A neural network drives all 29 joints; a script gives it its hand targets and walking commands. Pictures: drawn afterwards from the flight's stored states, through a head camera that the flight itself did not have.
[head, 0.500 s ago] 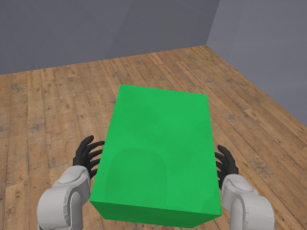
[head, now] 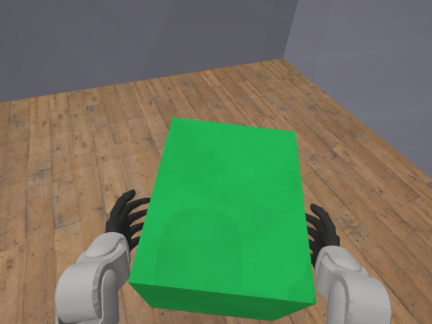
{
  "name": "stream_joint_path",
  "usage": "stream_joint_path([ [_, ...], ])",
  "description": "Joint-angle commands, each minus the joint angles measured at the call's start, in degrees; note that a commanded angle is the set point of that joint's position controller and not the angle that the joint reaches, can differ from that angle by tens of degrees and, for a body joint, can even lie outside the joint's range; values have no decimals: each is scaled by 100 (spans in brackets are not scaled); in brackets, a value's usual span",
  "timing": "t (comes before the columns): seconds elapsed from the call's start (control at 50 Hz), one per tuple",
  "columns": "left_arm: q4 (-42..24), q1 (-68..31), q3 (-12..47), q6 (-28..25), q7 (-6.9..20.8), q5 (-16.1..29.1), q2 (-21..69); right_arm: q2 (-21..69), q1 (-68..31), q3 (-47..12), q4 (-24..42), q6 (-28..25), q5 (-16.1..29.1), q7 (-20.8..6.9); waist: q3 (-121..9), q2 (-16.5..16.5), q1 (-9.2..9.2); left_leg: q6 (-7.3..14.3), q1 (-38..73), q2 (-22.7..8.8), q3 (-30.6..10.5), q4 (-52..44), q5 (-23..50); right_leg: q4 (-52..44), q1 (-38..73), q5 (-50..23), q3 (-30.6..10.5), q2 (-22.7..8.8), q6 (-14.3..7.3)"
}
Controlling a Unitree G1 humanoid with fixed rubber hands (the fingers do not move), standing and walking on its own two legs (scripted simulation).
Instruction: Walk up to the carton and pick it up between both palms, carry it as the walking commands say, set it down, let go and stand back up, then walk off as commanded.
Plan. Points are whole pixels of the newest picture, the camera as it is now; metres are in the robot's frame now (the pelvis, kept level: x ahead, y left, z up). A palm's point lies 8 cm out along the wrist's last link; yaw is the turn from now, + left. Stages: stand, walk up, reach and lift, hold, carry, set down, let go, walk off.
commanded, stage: carry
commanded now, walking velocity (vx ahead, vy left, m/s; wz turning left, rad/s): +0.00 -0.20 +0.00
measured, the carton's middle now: (222, 220) +0.30 -0.01 +0.04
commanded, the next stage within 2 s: none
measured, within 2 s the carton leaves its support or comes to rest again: neither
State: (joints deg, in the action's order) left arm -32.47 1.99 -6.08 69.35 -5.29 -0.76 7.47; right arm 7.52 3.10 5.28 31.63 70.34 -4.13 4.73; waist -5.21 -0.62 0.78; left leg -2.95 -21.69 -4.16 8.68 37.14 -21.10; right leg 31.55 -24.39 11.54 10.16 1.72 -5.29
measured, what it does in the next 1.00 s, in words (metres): steps to the right: right foot, then left foot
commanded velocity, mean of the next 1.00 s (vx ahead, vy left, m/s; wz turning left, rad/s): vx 0.00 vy -0.04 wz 0.00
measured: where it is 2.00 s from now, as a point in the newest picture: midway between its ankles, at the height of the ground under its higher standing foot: outside the picture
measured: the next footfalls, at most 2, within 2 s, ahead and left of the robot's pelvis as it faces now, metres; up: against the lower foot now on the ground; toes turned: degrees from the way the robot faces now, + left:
right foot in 0.30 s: +0.04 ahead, -0.21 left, +0.00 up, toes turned -2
left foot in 0.62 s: +0.01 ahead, +0.00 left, +0.00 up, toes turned -4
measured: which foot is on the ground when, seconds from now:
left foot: down 0.00-0.32, up 0.34-0.60, down 0.62-1.00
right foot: down 0.00-0.00, up 0.02-0.28, down 0.30-1.00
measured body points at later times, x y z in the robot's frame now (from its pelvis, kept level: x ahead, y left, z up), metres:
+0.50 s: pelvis -0.03 -0.11 +0.01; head -0.03 -0.12 +0.46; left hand +0.22 +0.03 +0.09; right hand +0.19 -0.29 +0.07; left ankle -0.07 +0.02 -0.68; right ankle +0.00 -0.20 -0.72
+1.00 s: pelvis -0.05 -0.13 +0.01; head -0.05 -0.12 +0.46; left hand +0.20 +0.03 +0.09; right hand +0.18 -0.30 +0.08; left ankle -0.03 -0.01 -0.72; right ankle +0.00 -0.20 -0.72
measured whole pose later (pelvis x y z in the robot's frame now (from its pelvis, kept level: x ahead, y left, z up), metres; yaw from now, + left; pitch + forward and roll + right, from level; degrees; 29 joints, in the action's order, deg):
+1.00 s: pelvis -0.05 -0.13 +0.01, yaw -1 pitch +3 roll +1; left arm -32.6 2.1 -6.4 69.4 -5.1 -0.7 7.4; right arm 7.5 3.1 5.0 31.7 70.3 -4.1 4.9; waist -4.9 -1.2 0.8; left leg -0.1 -19.5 -3.2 8.0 31.2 -14.7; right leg 29.7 -22.4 10.9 8.5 0.1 -4.4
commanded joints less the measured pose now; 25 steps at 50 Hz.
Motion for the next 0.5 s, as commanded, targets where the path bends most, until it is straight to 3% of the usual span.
stream_joint_path([
  [0.0, -1009, -2773, 4419, -132, 654, 1619, 4510, 4345, -2821, -4052, 1102, -376, 2122, -660, -1239, 1891, -5, 1376, 1551, -3073, -3408, -2398, 1540, 2245, -1260, 1690, -950, -265, 541],
  [0.02, -1113, -3094, 4498, -146, 649, 1699, 4650, 4473, -2916, -4043, 1135, -391, 2146, -698, -1030, 1292, 39, 1364, 1213, -2635, -2652, -2153, 1039, 2962, -1161, 1556, -1450, -453, 497],
  [0.04, -972, -3082, 4504, -138, 663, 1705, 4651, 4482, -2946, -4012, 1004, -375, 2099, -696, -915, 935, 16, 1226, 996, -2360, -2225, -2195, 524, 3010, -1161, 1249, -1355, -508, 536],
  [0.06, -941, -3019, 4496, -134, 669, 1703, 4683, 4523, -3034, -4036, 1031, -363, 2115, -700, -822, 815, -17, 1012, 1045, -2130, -1848, -2117, 738, 2743, -1159, 1135, -1376, -572, 545],
  [0.08, -857, -2843, 4495, -111, 675, 1711, 4673, 4462, -3071, -4062, 1188, -374, 2106, -679, -954, 815, -18, 859, 1218, -1879, -1403, -1905, 1319, 2287, -1074, 1188, -1184, -521, 585],
  [0.12, -985, -2920, 4582, -104, 658, 1801, 4629, 4459, -2847, -4000, 1178, -397, 2065, -634, -1141, 1389, 15, 890, 1569, -1772, -1282, -1431, 3542, 1611, -880, 1619, -855, -334, 647],
  [0.14, -975, -2843, 4578, -98, 654, 1816, 4643, 4463, -2823, -3979, 1206, -403, 2047, -611, -1320, 1458, 26, 886, 1690, -1711, -1223, -1276, 4265, 1297, -643, 1751, -701, -248, 677],
  [0.18, -1083, -2778, 4533, -124, 644, 1841, 4581, 4403, -2765, -4020, 1322, -428, 2047, -581, -1537, 1725, 40, 856, 1798, -1799, -1254, -1165, 4647, 617, -313, 1721, -472, -136, 676],
  [0.22, -964, -2534, 4372, -146, 641, 1773, 4602, 4412, -2788, -4139, 1357, -417, 2049, -562, -1684, 1468, -65, 584, 1439, -1609, -879, -930, 3782, -627, 600, 826, -155, -103, 621],
  [0.24, -949, -2486, 4327, -159, 655, 1782, 4624, 4382, -2876, -4206, 1469, -420, 2053, -554, -1837, 1035, -78, 289, 993, -1341, -585, -576, 2795, -1166, 1328, 300, -444, -344, 581],
  [0.26, -924, -2481, 4312, -183, 678, 1798, 4647, 4326, -2832, -4245, 1505, -429, 2007, -538, -1890, 97, -74, 41, 295, -964, -315, -66, 1127, -1362, 1973, -860, -1251, -1035, 455],
  [0.28, -895, -2516, 4273, -185, 684, 1757, 4601, 4326, -2885, -4250, 1470, -393, 1990, -544, -1695, -1303, -66, -284, -794, -321, 52, 786, -735, -1388, 2264, -2347, -2564, -2111, 113],
  [0.3, -852, -2524, 4269, -169, 697, 1746, 4661, 4341, -3013, -4286, 1392, -380, 2002, -562, -1550, -1444, -79, -191, -855, -176, -59, 1487, -1604, -1419, 1729, -1761, -2555, -2241, -215],
  [0.32, -720, -2452, 4167, -112, 723, 1671, 4590, 4300, -3106, -4347, 1327, -311, 2006, -565, -1245, -1101, -106, -44, -634, -198, -334, 1926, -1448, -1610, 1074, -182, -2361, -2010, -279],
  [0.34, -631, -2577, 4130, -107, 745, 1659, 4559, 4366, -3202, -4388, 1232, -272, 2047, -581, -965, -900, -114, -21, -601, -187, -395, 2068, -1017, -1729, 855, 759, -1976, -1776, -282],
  [0.36, -637, -2620, 4075, -111, 748, 1673, 4547, 4444, -3062, -4395, 1039, -238, 2024, -591, -881, -849, -90, -3, -738, -153, -360, 2019, -727, -1707, 1044, 711, -1771, -1643, -275],
  [0.4, -773, -2697, 4057, -178, 754, 1657, 4622, 4580, -3245, -4533, 1240, -265, 2125, -605, -1139, -941, -81, -12, -777, -155, -397, 1797, -592, -1345, 1557, -732, -1598, -1489, -271],
  [0.44, -754, -2538, 3968, -199, 717, 1581, 4556, 4509, -3271, -4544, 1338, -270, 2215, -588, -1431, -910, -116, 13, -658, -41, -356, 1357, -923, -1033, 1991, -2126, -1832, -1626, -438],
  [0.48, -843, -2379, 4014, -223, 692, 1557, 4613, 4554, -3239, -4550, 1405, -279, 2292, -607, -1671, -937, -142, 97, -348, 111, -307, 712, -843, -1024, 2091, -2427, -1949, -1665, -535],
])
